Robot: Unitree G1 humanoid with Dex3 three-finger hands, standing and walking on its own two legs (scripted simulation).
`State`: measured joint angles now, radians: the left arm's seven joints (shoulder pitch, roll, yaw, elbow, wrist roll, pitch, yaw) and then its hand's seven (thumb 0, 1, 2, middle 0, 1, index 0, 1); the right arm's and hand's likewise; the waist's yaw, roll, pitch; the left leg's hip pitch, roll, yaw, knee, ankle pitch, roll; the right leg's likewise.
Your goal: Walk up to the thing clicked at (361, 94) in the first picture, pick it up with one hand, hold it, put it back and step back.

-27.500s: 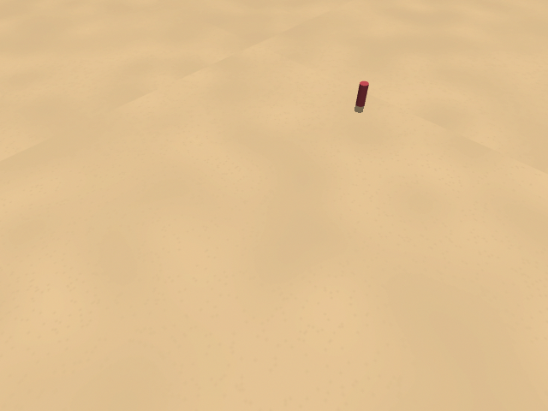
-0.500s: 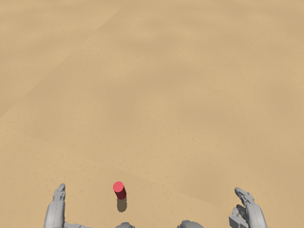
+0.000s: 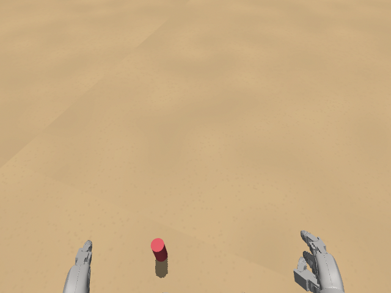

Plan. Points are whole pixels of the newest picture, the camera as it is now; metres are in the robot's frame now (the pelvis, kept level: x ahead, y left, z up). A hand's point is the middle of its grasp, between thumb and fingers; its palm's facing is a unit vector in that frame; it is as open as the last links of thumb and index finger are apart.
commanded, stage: home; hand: left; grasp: from the side
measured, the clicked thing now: (159, 250) +0.41 +0.17 -0.65
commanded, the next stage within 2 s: stand in 1.32 s
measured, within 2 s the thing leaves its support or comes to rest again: neither
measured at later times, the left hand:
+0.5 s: hand (115, 292) +0.16 +0.17 -0.06, palm faces +0.08 -0.95 -0.29, open 17.4 cm
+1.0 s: hand (114, 287) +0.17 +0.17 -0.06, palm faces +0.09 -0.95 -0.29, open 17.4 cm
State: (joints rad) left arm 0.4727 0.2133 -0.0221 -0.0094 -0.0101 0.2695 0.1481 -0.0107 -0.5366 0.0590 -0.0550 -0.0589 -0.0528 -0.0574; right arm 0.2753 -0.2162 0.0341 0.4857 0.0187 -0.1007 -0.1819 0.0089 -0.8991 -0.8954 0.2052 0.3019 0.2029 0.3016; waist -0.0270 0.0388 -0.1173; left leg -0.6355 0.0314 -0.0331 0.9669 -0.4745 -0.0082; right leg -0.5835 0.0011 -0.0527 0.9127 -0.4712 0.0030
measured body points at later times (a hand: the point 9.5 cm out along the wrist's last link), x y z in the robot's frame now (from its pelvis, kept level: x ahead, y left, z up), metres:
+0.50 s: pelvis -0.01 -0.01 +0.00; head +0.01 -0.01 +0.45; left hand +0.15 +0.22 -0.03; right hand +0.15 -0.25 -0.07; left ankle +0.01 +0.12 -0.69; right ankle -0.01 -0.12 -0.69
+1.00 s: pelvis +0.00 -0.01 +0.00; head +0.02 -0.01 +0.45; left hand +0.16 +0.22 -0.04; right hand +0.15 -0.25 -0.07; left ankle +0.01 +0.12 -0.69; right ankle -0.01 -0.12 -0.69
